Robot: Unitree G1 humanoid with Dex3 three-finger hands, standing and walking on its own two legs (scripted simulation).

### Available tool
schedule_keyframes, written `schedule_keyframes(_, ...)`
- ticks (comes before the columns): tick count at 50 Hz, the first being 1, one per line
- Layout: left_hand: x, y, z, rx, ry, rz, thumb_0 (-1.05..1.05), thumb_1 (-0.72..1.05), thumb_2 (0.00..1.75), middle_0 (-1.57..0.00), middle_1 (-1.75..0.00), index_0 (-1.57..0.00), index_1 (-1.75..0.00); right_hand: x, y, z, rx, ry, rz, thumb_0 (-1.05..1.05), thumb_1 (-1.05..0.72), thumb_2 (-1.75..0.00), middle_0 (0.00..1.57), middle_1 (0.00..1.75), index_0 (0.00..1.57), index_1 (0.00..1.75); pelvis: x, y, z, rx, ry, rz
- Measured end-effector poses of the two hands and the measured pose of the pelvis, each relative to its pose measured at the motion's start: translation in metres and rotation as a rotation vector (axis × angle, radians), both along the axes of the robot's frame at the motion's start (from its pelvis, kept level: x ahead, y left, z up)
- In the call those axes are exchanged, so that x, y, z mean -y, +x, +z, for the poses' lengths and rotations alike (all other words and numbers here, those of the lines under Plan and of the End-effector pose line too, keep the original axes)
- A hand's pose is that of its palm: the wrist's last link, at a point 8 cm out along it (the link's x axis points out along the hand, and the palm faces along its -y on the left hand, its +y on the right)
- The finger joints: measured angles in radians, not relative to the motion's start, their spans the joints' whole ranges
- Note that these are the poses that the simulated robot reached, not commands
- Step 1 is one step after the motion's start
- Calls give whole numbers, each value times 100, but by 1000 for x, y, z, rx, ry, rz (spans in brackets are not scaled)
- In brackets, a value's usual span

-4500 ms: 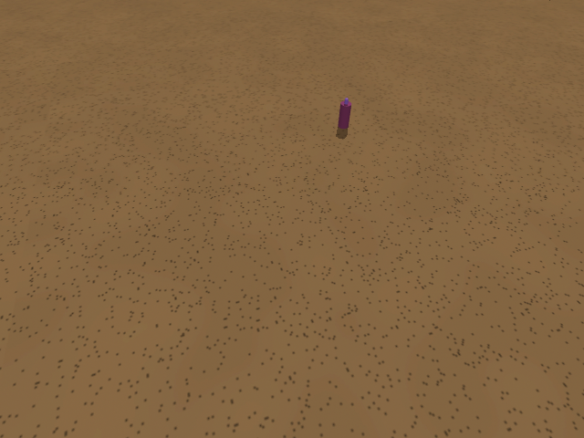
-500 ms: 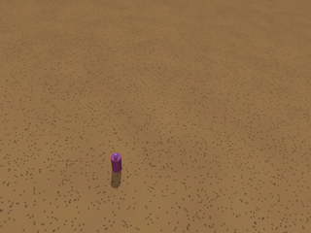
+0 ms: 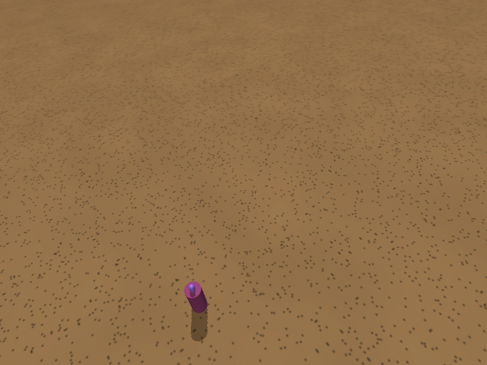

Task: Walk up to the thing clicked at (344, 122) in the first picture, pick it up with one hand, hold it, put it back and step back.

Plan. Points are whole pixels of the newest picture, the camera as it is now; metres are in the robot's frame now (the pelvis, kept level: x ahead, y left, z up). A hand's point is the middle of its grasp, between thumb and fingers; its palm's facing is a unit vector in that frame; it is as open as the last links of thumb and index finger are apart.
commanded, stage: walk up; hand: left
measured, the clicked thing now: (195, 296) +0.53 +0.25 -0.68
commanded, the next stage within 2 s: stand in 1.76 s
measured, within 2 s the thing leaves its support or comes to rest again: neither
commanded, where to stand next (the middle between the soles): +0.20 +0.03 m, yaw +1 degrees
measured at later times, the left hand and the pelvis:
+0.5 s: hand out of the picture +0.16 +0.32 -0.17, palm faces -0.06 -0.94 -0.32, open 7.4 cm; pelvis +0.10 +0.05 +0.00, yaw +0 degrees
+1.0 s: hand (111, 346) +0.22 +0.28 -0.14, palm faces -0.04 -0.94 -0.34, open 7.4 cm; pelvis +0.11 +0.03 +0.00, yaw -1 degrees
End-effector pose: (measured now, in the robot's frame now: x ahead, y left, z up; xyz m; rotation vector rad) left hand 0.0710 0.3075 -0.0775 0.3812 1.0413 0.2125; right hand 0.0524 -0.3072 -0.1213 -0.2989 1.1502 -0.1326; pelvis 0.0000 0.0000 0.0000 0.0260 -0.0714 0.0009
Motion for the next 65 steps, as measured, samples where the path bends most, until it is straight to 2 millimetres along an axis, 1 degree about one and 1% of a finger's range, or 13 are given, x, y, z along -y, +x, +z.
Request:
schedule_keyframes(4, -8, 6, -1, -33, -3, 3, 1, 90, 90, -21, -30, -21, -30, 3, 22, 9, 8, -23, 2, 1, -90, -90, 21, 30, 20, 30, -6, 19, 2, -6, -21, 1)
schedule_keyframes(7, -20, 13, -8, -44, -15, 15, 1, 90, 90, -21, -30, -21, -30, 2, 35, 16, -14, -54, 9, 1, -91, -90, 21, 30, 20, 30, -12, 35, 1, -13, -36, 11)
schedule_keyframes(10, -35, 22, -22, -58, -30, 30, 1, 90, 90, -21, -30, -21, -30, -4, 49, 21, -30, -96, 15, 1, -91, -90, 21, 30, 20, 30, -23, 52, -4, -17, -52, 16)
schedule_keyframes(14, -55, 40, -50, -102, -49, 47, 1, 90, 90, -21, -30, -21, -30, -19, 68, 23, -18, -154, -2, 1, -91, -90, 20, 30, 20, 30, -40, 74, -16, -18, -37, 18)
schedule_keyframes(17, -55, 54, -58, -143, -69, 35, 1, 91, 90, -20, -30, -20, -30, -33, 79, 30, 0, -152, -12, 1, -90, -90, 20, 30, 20, 30, -47, 85, -13, -21, -47, 5)
schedule_keyframes(22, -53, 77, -57, -168, -90, 10, 1, 91, 90, -20, -30, -20, -30, -47, 92, 39, -6, -144, -10, 1, -90, -90, 21, 30, 20, 30, -52, 96, -4, -28, -49, 6)
schedule_keyframes(26, -53, 87, -54, -184, -76, 13, 1, 91, 90, -20, -30, -21, -30, -48, 104, 32, -13, -133, -12, 1, -90, -90, 21, 30, 20, 30, -52, 104, -4, -30, -40, -2)
schedule_keyframes(32, -49, 96, -51, -177, -14, 33, 1, 91, 90, -20, -30, -21, -30, -40, 129, 3, 15, -85, -24, 1, -90, -90, 21, 30, 20, 30, -42, 110, -17, -20, -39, -18)
schedule_keyframes(36, -40, 101, -41, -158, -4, 24, 1, 91, 90, -20, -30, -21, -30, -46, 141, -8, 28, -38, -35, 1, -90, -90, 21, 30, 20, 30, -38, 111, -15, -15, -30, -16)
schedule_keyframes(43, -29, 125, -30, -97, -26, 11, 1, 91, 90, -21, -30, -21, -30, -53, 140, -8, 6, 6, -25, 1, -90, -90, 21, 30, 20, 30, -35, 111, -6, -12, -19, -15)
schedule_keyframes(49, -20, 140, -30, -81, -62, 5, 1, 91, 90, -21, -30, -21, -30, -46, 129, 2, -43, -16, -33, 1, -90, -90, 21, 30, 20, 30, -32, 114, 1, -21, -20, -11)
schedule_keyframes(57, -14, 142, -35, -124, -91, 12, 1, 91, 90, -21, -30, -21, -30, -30, 120, 14, -93, -67, -63, 1, -90, -90, 21, 30, 20, 30, -31, 121, 7, -28, -24, -10)
schedule_keyframes(65, -17, 135, -37, -167, -88, 37, 1, 91, 90, -21, -30, -21, -30, -31, 132, 16, -90, -69, -67, 1, -90, -90, 21, 30, 20, 30, -31, 127, 9, -30, -28, -8)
